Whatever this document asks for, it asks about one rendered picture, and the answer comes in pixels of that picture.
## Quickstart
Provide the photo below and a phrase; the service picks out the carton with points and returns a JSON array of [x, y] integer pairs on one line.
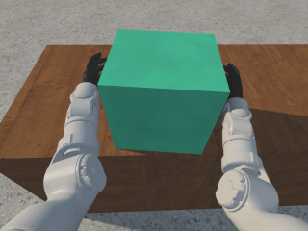
[[163, 91]]

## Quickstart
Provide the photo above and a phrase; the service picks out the left robot upper arm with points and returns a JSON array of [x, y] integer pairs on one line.
[[71, 185]]

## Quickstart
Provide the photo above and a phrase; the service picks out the pedestal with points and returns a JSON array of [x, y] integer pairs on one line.
[[275, 86]]

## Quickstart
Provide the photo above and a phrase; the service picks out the left robot hand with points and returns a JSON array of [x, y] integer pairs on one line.
[[92, 69]]

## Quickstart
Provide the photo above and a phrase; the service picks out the robot left forearm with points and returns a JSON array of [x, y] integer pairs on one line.
[[81, 124]]

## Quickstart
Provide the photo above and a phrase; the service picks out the robot right forearm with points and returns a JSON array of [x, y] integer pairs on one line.
[[238, 140]]

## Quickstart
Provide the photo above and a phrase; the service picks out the right robot upper arm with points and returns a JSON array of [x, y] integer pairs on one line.
[[251, 204]]

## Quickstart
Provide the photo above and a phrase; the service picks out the right robot hand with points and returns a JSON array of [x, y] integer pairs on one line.
[[234, 81]]

